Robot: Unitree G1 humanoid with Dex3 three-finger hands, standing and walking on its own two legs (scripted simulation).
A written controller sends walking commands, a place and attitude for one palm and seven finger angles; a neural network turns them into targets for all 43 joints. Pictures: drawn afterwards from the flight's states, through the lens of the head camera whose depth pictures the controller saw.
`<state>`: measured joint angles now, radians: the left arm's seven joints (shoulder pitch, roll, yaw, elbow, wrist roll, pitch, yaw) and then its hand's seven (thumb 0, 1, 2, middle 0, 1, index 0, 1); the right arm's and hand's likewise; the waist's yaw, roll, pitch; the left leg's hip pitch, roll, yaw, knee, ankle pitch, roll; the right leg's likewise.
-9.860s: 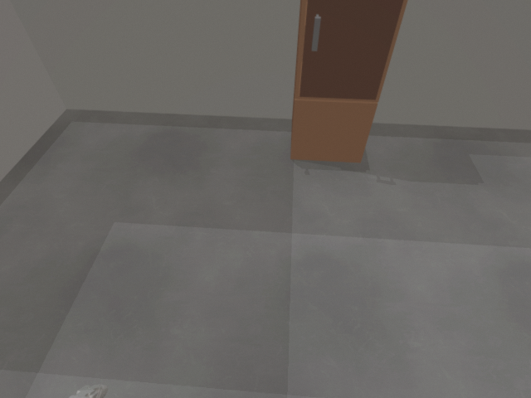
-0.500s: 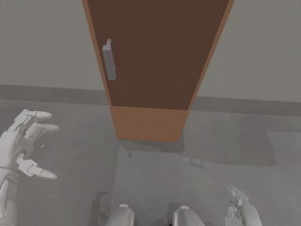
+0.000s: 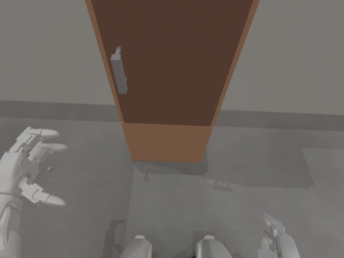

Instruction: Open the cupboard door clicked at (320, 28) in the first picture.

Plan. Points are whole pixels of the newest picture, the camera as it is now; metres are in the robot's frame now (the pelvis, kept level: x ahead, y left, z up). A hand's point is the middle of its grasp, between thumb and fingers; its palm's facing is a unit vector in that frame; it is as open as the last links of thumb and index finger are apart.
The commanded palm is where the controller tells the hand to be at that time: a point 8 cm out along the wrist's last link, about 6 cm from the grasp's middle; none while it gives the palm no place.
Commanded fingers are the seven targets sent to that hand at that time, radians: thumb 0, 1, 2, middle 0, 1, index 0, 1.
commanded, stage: move the hooked fingers beside the handle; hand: left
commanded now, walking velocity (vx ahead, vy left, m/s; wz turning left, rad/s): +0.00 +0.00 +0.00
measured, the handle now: (120, 70) +0.60 +0.18 +0.04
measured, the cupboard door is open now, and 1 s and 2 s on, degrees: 0 0 0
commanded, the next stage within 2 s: none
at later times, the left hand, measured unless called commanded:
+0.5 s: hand (66, 142) +0.35 +0.26 +0.05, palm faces +0.01 -1.00 -0.04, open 13.9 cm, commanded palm +0.33 +0.31 +0.05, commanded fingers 0.00 -0.50 0.30 -0.30 -1.20 -0.30 -1.20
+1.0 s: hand (77, 113) +0.44 +0.26 +0.04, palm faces +0.01 -1.00 -0.02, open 14.0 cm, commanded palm +0.42 +0.31 +0.04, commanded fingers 0.00 -0.50 0.30 -0.30 -1.20 -0.30 -1.20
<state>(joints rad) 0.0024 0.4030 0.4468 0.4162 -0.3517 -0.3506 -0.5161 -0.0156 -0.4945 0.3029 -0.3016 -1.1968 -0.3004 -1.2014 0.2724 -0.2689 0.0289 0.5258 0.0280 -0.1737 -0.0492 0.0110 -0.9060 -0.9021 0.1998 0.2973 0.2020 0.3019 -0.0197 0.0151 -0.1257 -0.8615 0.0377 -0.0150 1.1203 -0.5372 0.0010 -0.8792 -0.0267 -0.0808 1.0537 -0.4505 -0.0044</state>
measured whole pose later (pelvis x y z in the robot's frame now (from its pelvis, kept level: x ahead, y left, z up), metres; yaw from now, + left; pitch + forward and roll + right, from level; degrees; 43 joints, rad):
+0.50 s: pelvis -0.01 +0.00 +0.00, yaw +0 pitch +17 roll -2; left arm -0.26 0.44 0.45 0.62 -0.29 -0.34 -0.48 -0.02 -0.50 0.30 -0.30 -1.20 -0.30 -1.20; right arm 0.27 -0.27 0.03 0.55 0.03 -0.14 -0.06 0.01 -0.91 -0.90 0.20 0.30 0.20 0.30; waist -0.05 0.01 -0.12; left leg -0.91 0.04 -0.01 1.14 -0.53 0.00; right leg -0.93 -0.02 -0.07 1.08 -0.45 -0.01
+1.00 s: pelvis -0.01 +0.00 -0.02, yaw -2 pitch +22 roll -3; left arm -0.63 0.57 0.52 0.99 -0.19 -0.40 -0.48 -0.02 -0.49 0.30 -0.30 -1.20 -0.30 -1.20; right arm 0.32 -0.28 0.03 0.60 0.01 -0.04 -0.04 0.01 -0.91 -0.90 0.20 0.30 0.20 0.30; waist -0.11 0.00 -0.12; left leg -1.02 0.05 0.00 1.19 -0.55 0.01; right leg -1.05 -0.01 -0.06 1.11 -0.44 0.00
